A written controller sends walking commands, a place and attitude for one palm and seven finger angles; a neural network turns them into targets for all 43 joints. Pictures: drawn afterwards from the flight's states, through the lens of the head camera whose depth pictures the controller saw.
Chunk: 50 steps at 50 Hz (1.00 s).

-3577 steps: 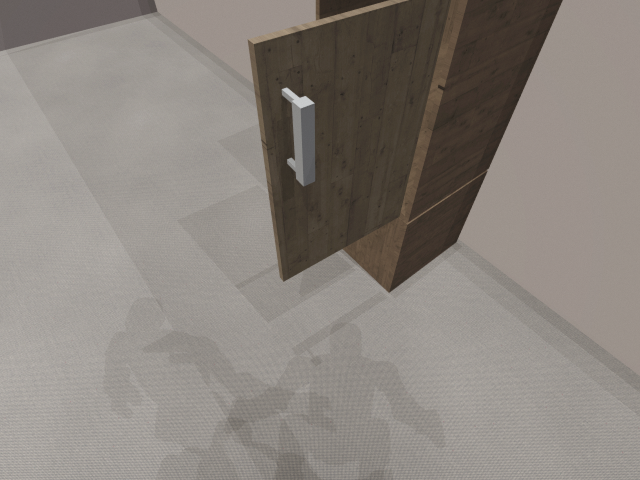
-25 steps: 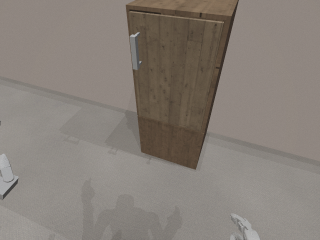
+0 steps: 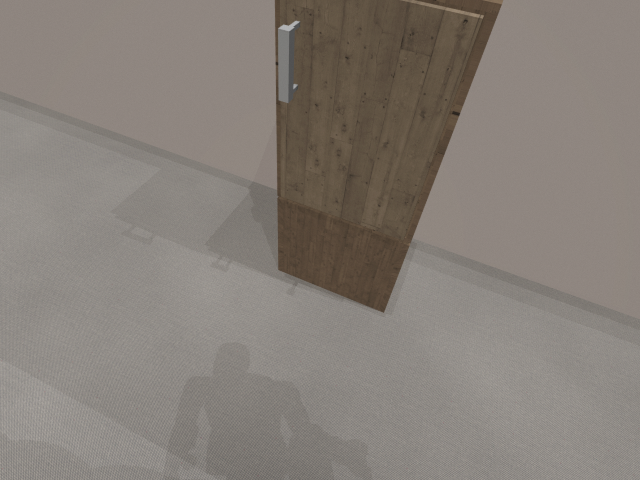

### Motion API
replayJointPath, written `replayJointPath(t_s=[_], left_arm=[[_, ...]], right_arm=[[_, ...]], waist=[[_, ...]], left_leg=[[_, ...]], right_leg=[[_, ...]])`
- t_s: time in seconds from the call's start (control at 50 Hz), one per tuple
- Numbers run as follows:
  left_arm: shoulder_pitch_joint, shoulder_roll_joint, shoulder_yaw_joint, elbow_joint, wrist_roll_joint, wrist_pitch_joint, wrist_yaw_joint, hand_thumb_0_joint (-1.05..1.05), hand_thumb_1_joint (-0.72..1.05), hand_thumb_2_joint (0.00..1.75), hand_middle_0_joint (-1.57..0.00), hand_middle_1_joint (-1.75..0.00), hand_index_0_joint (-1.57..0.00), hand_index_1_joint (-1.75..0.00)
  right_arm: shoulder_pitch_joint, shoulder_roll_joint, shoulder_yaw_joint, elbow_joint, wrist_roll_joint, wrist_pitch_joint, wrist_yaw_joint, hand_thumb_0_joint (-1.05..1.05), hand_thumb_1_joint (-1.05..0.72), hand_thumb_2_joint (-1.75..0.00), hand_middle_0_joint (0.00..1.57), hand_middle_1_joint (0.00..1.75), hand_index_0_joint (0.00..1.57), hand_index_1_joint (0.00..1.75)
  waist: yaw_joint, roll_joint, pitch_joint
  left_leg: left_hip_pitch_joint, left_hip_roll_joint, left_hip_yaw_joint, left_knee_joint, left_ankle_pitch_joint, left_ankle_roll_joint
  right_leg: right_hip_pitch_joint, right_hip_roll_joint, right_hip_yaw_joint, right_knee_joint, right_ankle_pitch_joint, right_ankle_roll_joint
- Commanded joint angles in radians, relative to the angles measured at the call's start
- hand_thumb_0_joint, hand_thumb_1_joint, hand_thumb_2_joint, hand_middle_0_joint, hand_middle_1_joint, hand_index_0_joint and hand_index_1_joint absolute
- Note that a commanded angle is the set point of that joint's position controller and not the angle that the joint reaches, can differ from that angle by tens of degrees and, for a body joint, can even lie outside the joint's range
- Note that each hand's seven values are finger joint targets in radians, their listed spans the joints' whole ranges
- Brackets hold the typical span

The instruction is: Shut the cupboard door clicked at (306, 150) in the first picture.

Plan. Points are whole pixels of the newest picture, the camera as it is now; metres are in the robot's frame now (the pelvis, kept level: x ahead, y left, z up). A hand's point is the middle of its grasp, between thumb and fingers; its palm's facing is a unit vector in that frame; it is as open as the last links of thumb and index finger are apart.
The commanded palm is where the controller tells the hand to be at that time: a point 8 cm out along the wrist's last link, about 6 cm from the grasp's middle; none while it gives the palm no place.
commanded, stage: let the arm hang, fingers relaxed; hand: left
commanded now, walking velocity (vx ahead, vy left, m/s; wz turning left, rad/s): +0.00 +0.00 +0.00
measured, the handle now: (290, 62) +0.90 +0.12 +0.09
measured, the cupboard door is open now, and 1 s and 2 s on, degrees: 0 0 0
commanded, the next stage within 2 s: look to check the result in 0.66 s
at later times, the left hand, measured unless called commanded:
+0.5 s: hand out of the picture +0.01 +0.21 -0.17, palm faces -0.01 -0.97 -0.24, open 7.4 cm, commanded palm none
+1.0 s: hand out of the picture +0.03 +0.23 -0.16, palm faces -0.01 -0.96 -0.28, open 7.4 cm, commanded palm none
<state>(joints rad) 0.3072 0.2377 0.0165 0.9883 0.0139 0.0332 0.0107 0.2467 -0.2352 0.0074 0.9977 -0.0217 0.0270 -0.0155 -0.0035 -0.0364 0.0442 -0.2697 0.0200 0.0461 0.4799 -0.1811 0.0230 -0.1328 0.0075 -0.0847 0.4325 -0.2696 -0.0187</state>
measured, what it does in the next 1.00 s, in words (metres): stands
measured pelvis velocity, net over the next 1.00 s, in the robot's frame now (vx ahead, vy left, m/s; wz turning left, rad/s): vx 0.01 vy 0.01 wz -0.02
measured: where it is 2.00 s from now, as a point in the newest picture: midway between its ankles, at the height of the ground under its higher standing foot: outside the picture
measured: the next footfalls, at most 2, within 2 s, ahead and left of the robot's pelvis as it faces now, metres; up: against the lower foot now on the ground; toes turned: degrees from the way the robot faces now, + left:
none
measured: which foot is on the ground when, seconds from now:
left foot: down 0.00-1.00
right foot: down 0.00-1.00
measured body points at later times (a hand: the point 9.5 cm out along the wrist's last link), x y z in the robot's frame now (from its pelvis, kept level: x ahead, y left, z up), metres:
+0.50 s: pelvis +0.00 +0.01 +0.01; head -0.01 +0.01 +0.45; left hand +0.01 +0.26 -0.15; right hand +0.00 -0.24 -0.15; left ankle +0.05 +0.10 -0.74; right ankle -0.02 -0.11 -0.74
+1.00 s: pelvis +0.01 +0.01 +0.01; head +0.01 +0.02 +0.46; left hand +0.03 +0.28 -0.14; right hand +0.04 -0.25 -0.14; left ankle +0.05 +0.10 -0.74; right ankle -0.02 -0.11 -0.74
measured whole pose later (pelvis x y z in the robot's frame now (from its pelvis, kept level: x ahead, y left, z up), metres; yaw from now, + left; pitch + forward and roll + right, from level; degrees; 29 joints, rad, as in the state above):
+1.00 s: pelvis +0.01 +0.01 +0.01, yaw -1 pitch -2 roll +0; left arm 0.23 0.26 0.03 1.14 0.02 0.00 0.02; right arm 0.20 -0.25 -0.01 1.12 -0.01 0.00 -0.02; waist -0.01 0.00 0.03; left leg -0.18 -0.01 0.08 0.34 -0.13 0.04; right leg -0.07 -0.02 -0.05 0.33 -0.22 0.01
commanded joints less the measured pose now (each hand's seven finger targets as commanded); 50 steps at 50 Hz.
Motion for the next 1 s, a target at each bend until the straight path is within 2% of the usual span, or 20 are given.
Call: replayJointPath(t_s=[0.0, 0.06, 0.16, 0.3, 0.38, 0.44, 0.52, 0.62, 0.76, 0.98], left_arm=[[-0.002, 0.129, 0.025, 0.000, 0.001, -0.039, 0.003, 0.00, 0.90, 0.90, -0.20, -0.30, -0.20, -0.30], [0.001, 0.128, 0.023, 0.042, 0.001, -0.040, 0.005, 0.00, 0.90, 0.90, -0.20, -0.30, -0.20, -0.30], [0.007, 0.129, 0.022, 0.083, 0.001, -0.041, 0.008, 0.00, 0.90, 0.90, -0.20, -0.30, -0.20, -0.30], [0.012, 0.127, 0.023, 0.103, 0.003, -0.042, 0.012, 0.00, 0.90, 0.90, -0.20, -0.30, -0.20, -0.30], [0.007, 0.130, 0.024, 0.107, 0.003, -0.044, 0.013, 0.00, 0.90, 0.90, -0.20, -0.30, -0.20, -0.30], [0.002, 0.142, 0.028, 0.105, 0.004, -0.048, 0.013, 0.00, 0.90, 0.90, -0.20, -0.30, -0.20, -0.30], [-0.009, 0.132, 0.027, 0.109, 0.004, -0.046, 0.012, 0.00, 0.90, 0.90, -0.20, -0.30, -0.20, -0.30], [-0.022, 0.138, 0.028, 0.109, 0.005, -0.047, 0.010, 0.00, 0.90, 0.90, -0.20, -0.30, -0.20, -0.30], [-0.038, 0.152, 0.030, 0.108, 0.004, -0.054, 0.011, 0.00, 0.90, 0.90, -0.20, -0.30, -0.20, -0.30], [-0.063, 0.178, 0.030, 0.111, 0.004, -0.053, 0.010, 0.00, 0.90, 0.90, -0.20, -0.30, -0.20, -0.30]], right_arm=[[-0.011, -0.142, -0.037, -0.032, 0.002, -0.026, -0.008, 0.00, -0.90, -0.90, 0.20, 0.30, 0.20, 0.30], [0.006, -0.142, -0.041, 0.002, 0.003, -0.026, -0.008, 0.00, -0.90, -0.90, 0.20, 0.30, 0.20, 0.30], [0.016, -0.142, -0.042, 0.039, 0.004, -0.030, -0.009, 0.00, -0.90, -0.90, 0.20, 0.30, 0.20, 0.30], [0.020, -0.131, -0.043, 0.068, 0.005, -0.033, -0.010, 0.00, -0.90, -0.90, 0.20, 0.30, 0.20, 0.30], [0.017, -0.123, -0.043, 0.076, 0.005, -0.036, -0.009, 0.00, -0.90, -0.90, 0.20, 0.30, 0.20, 0.30], [0.010, -0.136, -0.046, 0.073, 0.007, -0.037, -0.010, 0.00, -0.90, -0.90, 0.20, 0.30, 0.20, 0.30], [0.002, -0.132, -0.044, 0.078, 0.004, -0.039, -0.011, 0.00, -0.90, -0.90, 0.20, 0.30, 0.20, 0.30], [-0.006, -0.142, -0.047, 0.074, 0.005, -0.040, -0.011, 0.00, -0.90, -0.90, 0.20, 0.30, 0.20, 0.30], [-0.026, -0.163, -0.049, 0.069, 0.007, -0.047, -0.012, 0.00, -0.90, -0.90, 0.20, 0.30, 0.20, 0.30], [-0.054, -0.191, -0.047, 0.071, 0.009, -0.046, -0.011, 0.00, -0.90, -0.90, 0.20, 0.30, 0.20, 0.30]], waist=[[-0.011, 0.092, 0.006], [-0.012, 0.037, 0.021], [-0.009, 0.004, 0.023], [-0.004, 0.012, 0.047], [-0.004, 0.030, 0.036], [-0.002, 0.033, 0.045], [-0.005, 0.079, 0.042], [-0.006, 0.071, 0.038], [-0.008, 0.060, -0.008], [-0.007, 0.040, 0.002]], left_leg=[[0.060, 0.087, -0.126, -0.142, -0.069, 0.011], [0.078, 0.090, -0.125, -0.161, -0.093, 0.013], [0.087, 0.097, -0.131, -0.191, -0.100, 0.018], [0.081, 0.097, -0.121, -0.210, -0.093, 0.019], [0.089, 0.092, -0.115, -0.207, -0.063, 0.017], [0.091, 0.090, -0.112, -0.201, -0.041, 0.017], [0.087, 0.090, -0.115, -0.214, -0.061, 0.012], [0.087, 0.090, -0.120, -0.220, -0.067, 0.011], [0.139, 0.099, -0.114, -0.196, 0.052, 0.016], [0.149, 0.104, -0.120, -0.208, 0.081, 0.016]], right_leg=[[-0.083, -0.109, 0.145, -0.153, -0.024, -0.044], [-0.105, -0.108, 0.141, -0.165, -0.055, -0.043], [-0.101, -0.105, 0.129, -0.153, -0.047, -0.037], [-0.102, -0.107, 0.130, -0.150, -0.028, -0.031], [-0.091, -0.111, 0.132, -0.151, -0.009, -0.031], [-0.093, -0.112, 0.135, -0.161, -0.003, -0.032], [-0.080, -0.111, 0.136, -0.158, 0.003, -0.031], [-0.071, -0.112, 0.134, -0.164, 0.008, -0.031], [-0.048, -0.120, 0.135, -0.170, 0.073, -0.029], [-0.031, -0.123, 0.129, -0.178, 0.089, -0.023]])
